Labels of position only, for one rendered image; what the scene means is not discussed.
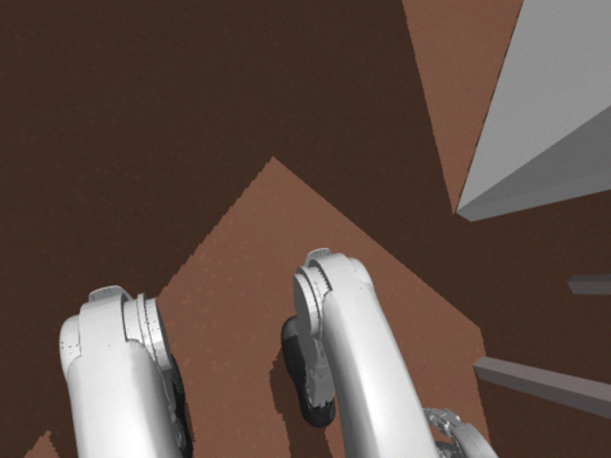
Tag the right robot foot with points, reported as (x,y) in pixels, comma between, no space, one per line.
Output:
(296,368)

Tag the left robot foot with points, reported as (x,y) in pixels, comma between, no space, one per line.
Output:
(186,448)

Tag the right robot hand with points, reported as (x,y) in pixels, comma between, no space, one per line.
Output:
(467,441)

